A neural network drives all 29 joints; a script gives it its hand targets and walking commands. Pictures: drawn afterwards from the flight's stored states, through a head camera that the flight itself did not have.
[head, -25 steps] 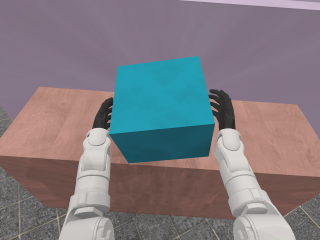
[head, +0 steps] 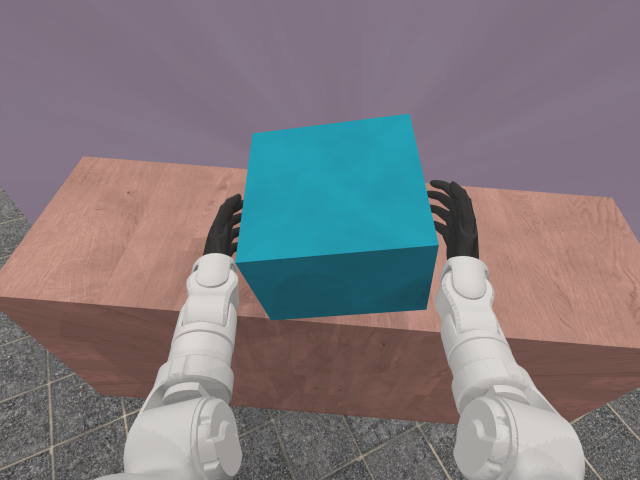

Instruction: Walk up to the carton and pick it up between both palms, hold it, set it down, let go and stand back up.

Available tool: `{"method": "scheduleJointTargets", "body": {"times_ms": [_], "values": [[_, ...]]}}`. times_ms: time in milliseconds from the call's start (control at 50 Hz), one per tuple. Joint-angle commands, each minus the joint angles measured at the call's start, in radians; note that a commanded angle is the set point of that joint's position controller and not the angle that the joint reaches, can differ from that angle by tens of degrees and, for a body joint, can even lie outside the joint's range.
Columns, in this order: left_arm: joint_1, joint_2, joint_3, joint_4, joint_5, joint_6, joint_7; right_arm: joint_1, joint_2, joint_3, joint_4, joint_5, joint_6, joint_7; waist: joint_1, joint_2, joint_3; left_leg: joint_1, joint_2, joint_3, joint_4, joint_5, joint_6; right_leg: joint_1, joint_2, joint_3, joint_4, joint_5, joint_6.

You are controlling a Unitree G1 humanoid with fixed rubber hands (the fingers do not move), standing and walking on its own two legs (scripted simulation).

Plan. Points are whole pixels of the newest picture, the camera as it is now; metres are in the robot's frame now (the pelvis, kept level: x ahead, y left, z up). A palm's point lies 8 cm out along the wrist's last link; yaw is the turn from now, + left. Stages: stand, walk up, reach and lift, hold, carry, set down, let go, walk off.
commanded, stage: set down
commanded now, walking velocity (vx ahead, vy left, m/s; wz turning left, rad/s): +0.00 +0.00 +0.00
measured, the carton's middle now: (338, 220) +0.44 +0.02 +0.06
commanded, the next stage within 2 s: none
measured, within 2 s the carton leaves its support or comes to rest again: rests again in 1.76 s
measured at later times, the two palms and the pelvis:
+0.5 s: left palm (224, 254) +0.39 +0.18 +0.03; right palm (447, 242) +0.41 -0.13 +0.07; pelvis +0.01 -0.01 +0.00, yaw +0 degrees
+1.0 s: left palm (230, 262) +0.40 +0.18 -0.01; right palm (439, 250) +0.42 -0.13 +0.03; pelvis +0.01 +0.00 -0.01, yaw +0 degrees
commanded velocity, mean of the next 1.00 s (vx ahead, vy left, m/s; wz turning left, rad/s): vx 0.00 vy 0.00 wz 0.00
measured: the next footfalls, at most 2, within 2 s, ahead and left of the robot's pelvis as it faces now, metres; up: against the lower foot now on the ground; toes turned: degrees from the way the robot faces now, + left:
none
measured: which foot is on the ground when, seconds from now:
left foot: down 0.00-1.00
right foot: down 0.00-1.00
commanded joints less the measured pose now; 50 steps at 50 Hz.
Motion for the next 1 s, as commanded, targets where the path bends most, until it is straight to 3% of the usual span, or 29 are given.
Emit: {"method": "scheduleJointTargets", "body": {"times_ms": [0,80,100,280,380,480,700,900,980], "values": [[-0.767,-0.482,-0.317,-0.154,-0.02,-0.183,-0.083,-0.557,0.478,0.261,-0.028,-0.109,-0.042,0.145,-0.008,0.12,-0.595,0.185,0.005,0.065,0.04,0.463,-0.055,0.11,-0.014,-0.054,0.035,0.442,0.057],[-0.748,-0.461,-0.281,-0.096,-0.012,-0.202,-0.099,-0.542,0.49,0.24,0.008,-0.138,-0.041,0.143,-0.009,0.089,-0.573,0.088,-0.004,0.071,0.017,0.394,-0.035,0.179,-0.03,-0.037,0.061,0.502,0.073],[-0.737,-0.455,-0.285,-0.076,-0.01,-0.204,-0.093,-0.55,0.494,0.259,0.011,-0.127,-0.042,0.143,0.006,0.091,-0.586,0.094,0.001,0.063,0.016,0.406,-0.037,0.203,-0.029,-0.036,0.07,0.546,0.075],[-0.728,-0.452,-0.259,-0.008,-0.007,-0.255,-0.091,-0.545,0.519,0.263,0.051,-0.141,-0.061,0.142,0.008,0.08,-0.625,0.038,0.004,0.059,0.043,0.487,-0.037,0.227,-0.034,-0.022,0.116,0.701,0.081],[-0.743,-0.438,-0.25,0.021,-0.013,-0.294,-0.091,-0.557,0.537,0.258,0.049,-0.166,-0.083,0.138,0.013,0.067,-0.655,-0.026,0.004,0.058,0.048,0.47,-0.032,0.24,-0.043,-0.014,0.138,0.748,0.085],[-0.776,-0.435,-0.254,0.036,-0.009,-0.333,-0.08,-0.542,0.532,0.227,0.104,-0.194,-0.096,0.137,-0.005,0.094,-0.674,0.007,0.013,0.052,0.062,0.518,-0.044,0.172,-0.038,-0.021,0.135,0.722,0.079],[-0.799,-0.434,-0.238,0.114,0.002,-0.408,-0.058,-0.571,0.536,0.183,0.165,-0.222,-0.141,0.147,0.019,0.099,-0.791,-0.037,0.024,0.05,0.106,0.561,-0.049,0.097,-0.036,-0.026,0.158,0.702,0.067],[-0.835,-0.41,-0.188,0.191,0.02,-0.447,-0.054,-0.596,0.524,0.12,0.227,-0.27,-0.154,0.155,0.015,0.082,-0.823,-0.134,0.019,0.057,0.099,0.496,-0.034,0.078,-0.046,-0.02,0.182,0.699,0.068],[-0.84,-0.408,-0.186,0.205,0.026,-0.459,-0.047,-0.594,0.512,0.095,0.248,-0.285,-0.163,0.161,0.021,0.094,-0.853,-0.106,0.024,0.057,0.12,0.547,-0.039,0.016,-0.04,-0.026,0.18,0.681,0.065]]}}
